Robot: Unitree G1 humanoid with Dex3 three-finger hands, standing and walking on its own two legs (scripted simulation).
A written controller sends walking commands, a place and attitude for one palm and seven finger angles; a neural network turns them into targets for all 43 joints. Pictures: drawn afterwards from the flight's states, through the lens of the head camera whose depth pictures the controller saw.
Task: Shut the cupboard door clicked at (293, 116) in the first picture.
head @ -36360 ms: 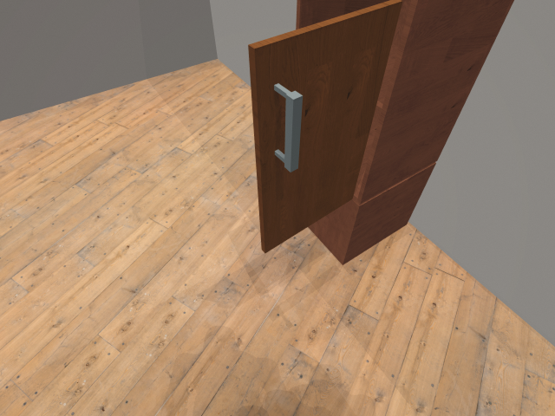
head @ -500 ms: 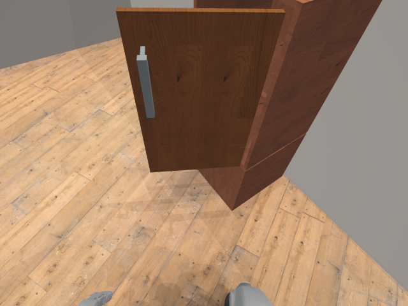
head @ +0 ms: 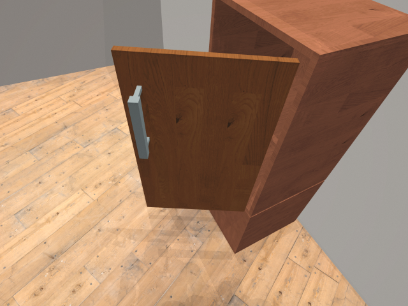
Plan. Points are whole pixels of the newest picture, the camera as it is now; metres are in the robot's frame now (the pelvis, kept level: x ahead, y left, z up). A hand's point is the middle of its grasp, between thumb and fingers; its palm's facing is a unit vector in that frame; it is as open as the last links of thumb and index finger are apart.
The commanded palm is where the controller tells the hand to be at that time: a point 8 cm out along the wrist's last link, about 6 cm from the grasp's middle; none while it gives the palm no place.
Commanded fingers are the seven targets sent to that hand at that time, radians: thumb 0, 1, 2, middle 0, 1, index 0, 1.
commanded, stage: come to a stop and stand still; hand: left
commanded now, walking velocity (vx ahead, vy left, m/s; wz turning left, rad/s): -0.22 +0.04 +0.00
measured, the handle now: (141, 124) +0.46 +0.19 +0.09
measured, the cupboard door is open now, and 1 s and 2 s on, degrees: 61 61 61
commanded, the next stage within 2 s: look again from close up in 1.36 s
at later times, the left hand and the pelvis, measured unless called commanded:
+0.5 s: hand out of the picture +0.05 +0.21 -0.18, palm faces -0.03 -0.97 -0.24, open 7.4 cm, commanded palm none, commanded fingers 0.00 0.90 0.90 -0.20 -0.30 -0.20 -0.30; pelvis -0.01 +0.03 -0.01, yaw -2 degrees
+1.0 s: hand out of the picture +0.00 +0.22 -0.18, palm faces -0.04 -0.99 -0.16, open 7.4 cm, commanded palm none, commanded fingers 0.00 0.90 0.90 -0.20 -0.30 -0.20 -0.30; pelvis +0.01 +0.05 +0.00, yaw -3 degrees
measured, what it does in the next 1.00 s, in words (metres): shifts its weight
